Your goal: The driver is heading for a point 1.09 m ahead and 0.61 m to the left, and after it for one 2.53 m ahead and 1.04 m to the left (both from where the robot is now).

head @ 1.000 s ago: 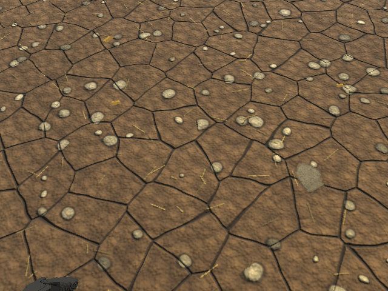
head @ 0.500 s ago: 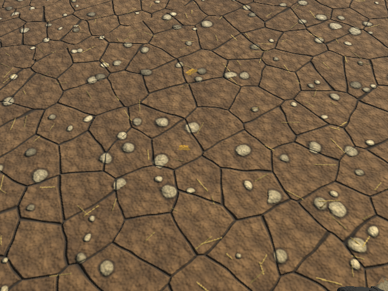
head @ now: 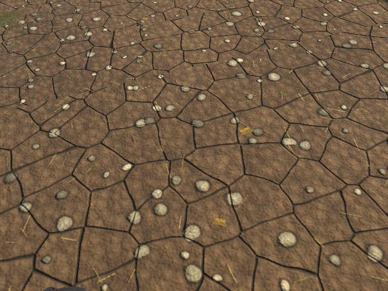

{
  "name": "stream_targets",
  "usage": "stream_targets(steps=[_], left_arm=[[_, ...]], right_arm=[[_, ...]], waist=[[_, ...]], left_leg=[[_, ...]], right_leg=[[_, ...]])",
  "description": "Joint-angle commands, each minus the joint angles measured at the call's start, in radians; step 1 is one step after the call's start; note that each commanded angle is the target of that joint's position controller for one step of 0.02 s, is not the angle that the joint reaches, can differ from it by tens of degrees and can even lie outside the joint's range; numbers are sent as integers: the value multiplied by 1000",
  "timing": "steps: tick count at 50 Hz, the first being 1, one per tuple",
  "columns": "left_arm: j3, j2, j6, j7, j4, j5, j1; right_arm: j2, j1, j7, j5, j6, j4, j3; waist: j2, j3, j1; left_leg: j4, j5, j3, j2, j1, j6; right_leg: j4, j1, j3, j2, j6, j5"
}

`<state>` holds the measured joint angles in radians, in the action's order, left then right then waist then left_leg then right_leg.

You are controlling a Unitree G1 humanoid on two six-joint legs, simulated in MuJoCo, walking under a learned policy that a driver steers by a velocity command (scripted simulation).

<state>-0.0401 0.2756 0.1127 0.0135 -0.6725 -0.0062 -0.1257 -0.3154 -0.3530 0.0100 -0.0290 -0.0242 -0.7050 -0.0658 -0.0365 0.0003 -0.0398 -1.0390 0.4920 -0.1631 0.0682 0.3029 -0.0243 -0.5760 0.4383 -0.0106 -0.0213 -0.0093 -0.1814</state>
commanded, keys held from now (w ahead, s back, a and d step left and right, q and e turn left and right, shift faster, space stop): w+q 0.46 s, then q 0.54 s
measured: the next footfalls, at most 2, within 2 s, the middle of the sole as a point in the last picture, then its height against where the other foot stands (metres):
left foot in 0.44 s outside the picture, level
right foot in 0.90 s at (182, 257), level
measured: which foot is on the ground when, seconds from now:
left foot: up 0.00-0.42, down 0.44-0.90, up 0.92-1.00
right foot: down 0.00-0.46, up 0.48-0.88, down 0.90-1.00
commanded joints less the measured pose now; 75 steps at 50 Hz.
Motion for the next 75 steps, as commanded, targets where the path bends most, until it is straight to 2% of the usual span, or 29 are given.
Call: stream_targets(steps=[1, 4, 17, 20, 22, 23, 24, 25, 26, 27, 28, 31, 35, 40, 44, 45, 46, 47, 48, 49, 53, 61, 65, 66, 67, 68, 69, 72, 75], left_arm=[[-47, 137, -10, -9, 16, -3, -157], [-36, 96, -5, -15, -6, -5, -118], [-69, 203, -33, -22, -119, 21, -190], [-83, 248, -51, -30, -124, 37, -182], [-78, 238, -59, -37, -116, 40, -167], [-46, 141, -52, -34, -95, -8, -210], [-17, 82, -22, -21, -30, -8, -245], [-40, 188, 5, -9, -20, 24, -126], [-39, 189, 16, -6, 6, 43, -66], [-36, 173, 15, -17, -7, 24, -73], [-42, 183, 5, -25, -18, -1, -85], [-38, 152, -34, -29, -28, -10, -117], [-18, 102, -51, -32, -11, -14, -40], [-19, 115, -57, -16, 21, 2, 78], [-43, 148, -39, -14, 18, -5, 14], [-55, 201, -35, -22, 23, -21, -19], [-61, 248, -49, -31, 31, -48, -14], [-62, 210, -62, -30, 13, -30, -67], [-46, 154, -68, -31, 32, -16, -38], [-38, 125, -76, -32, 38, -16, -5], [-37, 125, -102, -46, 38, -20, 59], [-67, 187, -120, -42, 12, 0, 48], [-69, 178, -127, -39, -18, 28, 38], [-61, 135, -130, -34, -38, 22, -8], [-38, 72, -129, -24, -2, -33, -23], [-55, 123, -121, -37, 33, -17, 95], [-66, 150, -124, -43, 27, 8, 108], [-74, 142, -136, -54, -35, -4, 18], [-66, 116, -133, -47, -43, 10, -1]], right_arm=[[-124, 73, 0, 9, -15, 114, -26], [-77, 74, -13, 0, -1, 121, -27], [-8, 349, -68, 2, -8, 206, 0], [-58, 287, -72, 11, -1, 208, -26], [-147, 6, -54, 8, 9, 138, -79], [-228, -101, -30, -1, 20, 110, -99], [-295, -28, -34, 6, 4, 158, -96], [-203, -20, -43, 15, -9, 170, -71], [-170, 21, -43, 24, -21, 165, -58], [-149, 78, -43, 19, -27, 163, -53], [-124, 126, -37, 16, -26, 168, -47], [-133, 168, -21, 33, -22, 163, -46], [-155, 152, 10, 17, 6, 131, -54], [-152, 121, 25, 12, 42, 109, -53], [-120, 174, 28, 9, 45, 124, -42], [-68, 149, 27, 22, 40, 137, -26], [-26, 8, 28, 26, 36, 130, -15], [-113, -36, 25, 22, 38, 120, -31], [-178, 0, 26, 12, 49, 102, -53], [-184, 44, 31, 7, 66, 94, -61], [-96, 86, 31, 3, 96, 116, -44], [-84, 150, 0, 13, 89, 155, -32], [-96, 62, -14, 18, 91, 121, -49], [-142, 32, -6, 20, 89, 116, -66], [-250, 41, 14, 20, 87, 147, -82], [-247, 41, 5, 64, 65, 164, -77], [-209, 87, 1, 72, 45, 156, -64], [-110, 207, 12, 33, 28, 151, -27], [-69, 201, 20, 45, 24, 137, -7]], waist=[[127, 38, 108], [174, -6, 68], [96, -89, 129], [137, -24, 62], [104, 124, -97], [-95, 208, -96], [-271, 355, -2], [-104, 343, -76], [-72, 209, -55], [34, 125, -2], [38, 96, 31], [10, 82, 79], [-25, 107, 60], [-67, 114, 17], [-104, 94, 76], [-12, 155, 67], [235, 198, -8], [302, 249, 8], [206, 193, 26], [148, 145, 30], [188, 60, 23], [216, 110, 61], [174, 101, 10], [38, 72, 12], [-293, 56, 58], [-230, 83, -31], [-148, 53, -8], [-107, 58, 52], [-97, 84, 57]], left_leg=[[-246, -114, 29, -112, 483, 15], [-164, -193, 51, -163, 399, 21], [370, -466, 187, -144, 375, -9], [403, -321, 262, -60, 220, -72], [491, -379, 262, 9, -188, -143], [483, -427, -32, -185, -491, -210], [662, -273, -636, -409, -708, -423], [722, -333, -588, -401, -669, -374], [708, -502, -425, -369, -539, -338], [693, -691, -297, -318, -386, -301], [691, -796, -212, -286, -279, -279], [716, -988, -123, -243, -94, -277], [675, -979, -49, -169, -38, -227], [611, -761, -148, -165, -71, -173], [481, -568, -255, -124, -98, -112], [332, -387, -195, -59, -29, -64], [119, 158, -53, 84, 194, 7], [-75, 241, -10, 43, 278, 54], [-178, 164, -15, 1, 303, 80], [-218, 92, 11, -22, 317, 96], [-128, -53, 104, -54, 244, 117], [233, -115, 179, -109, 80, 77], [535, -278, 221, -64, -116, -11], [649, -401, 83, -130, -213, -65], [676, -703, -283, -395, -319, -201], [728, -637, -353, -459, -180, -326], [738, -552, -257, -400, -149, -285], [714, -572, -102, -288, -134, -182], [704, -642, -52, -260, -160, -187]], right_leg=[[306, -449, -454, 337, -153, -235], [365, -327, -241, 268, -146, -26], [386, -474, 126, 296, -125, 324], [206, -533, 185, 300, -97, 786], [-174, -391, 228, 251, -50, 834], [-502, -92, 221, 181, -7, 174], [-823, 251, 46, -32, 42, -434], [-861, 336, -96, 26, 31, -381], [-816, 349, -78, 56, 20, -306], [-736, 303, -73, 97, 29, -247], [-660, 245, -72, 125, 40, -219], [-556, 126, -50, 113, 78, -177], [-310, 81, -36, 52, 110, 0], [-80, 16, -68, -6, 100, 93], [167, -128, -84, 10, 39, 189], [172, -287, -194, 165, -21, 419], [160, -491, -452, 399, -198, 747], [189, -508, -631, 494, -294, 643], [187, -462, -525, 435, -273, 519], [190, -404, -398, 366, -228, 414], [276, -235, -159, 244, -192, 235], [278, -280, -58, 323, -218, 218], [150, -205, 20, 299, -116, 99], [-7, -78, 100, 236, -27, -47], [-323, 203, 182, 80, 86, -454], [-493, 239, 15, 35, 83, -494], [-555, 232, -20, 61, 67, -404], [-573, 180, -25, 71, 78, -205], [-510, 114, -25, 67, 96, -136]])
